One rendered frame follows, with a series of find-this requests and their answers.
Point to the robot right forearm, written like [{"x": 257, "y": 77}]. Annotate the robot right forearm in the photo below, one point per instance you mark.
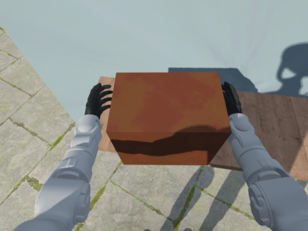
[{"x": 251, "y": 155}]

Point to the right robot upper arm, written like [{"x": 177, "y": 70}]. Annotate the right robot upper arm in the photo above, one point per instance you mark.
[{"x": 279, "y": 204}]

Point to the robot left forearm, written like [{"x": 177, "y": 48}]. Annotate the robot left forearm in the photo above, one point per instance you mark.
[{"x": 81, "y": 153}]

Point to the left robot hand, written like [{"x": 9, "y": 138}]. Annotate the left robot hand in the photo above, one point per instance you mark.
[{"x": 94, "y": 103}]

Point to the left robot upper arm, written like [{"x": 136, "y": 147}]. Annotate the left robot upper arm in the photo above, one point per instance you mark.
[{"x": 63, "y": 203}]

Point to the right robot hand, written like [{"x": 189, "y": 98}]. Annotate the right robot hand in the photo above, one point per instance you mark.
[{"x": 231, "y": 98}]

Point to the carton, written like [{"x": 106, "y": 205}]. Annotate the carton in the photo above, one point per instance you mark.
[{"x": 168, "y": 118}]

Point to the table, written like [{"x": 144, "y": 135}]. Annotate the table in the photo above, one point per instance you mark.
[{"x": 280, "y": 122}]

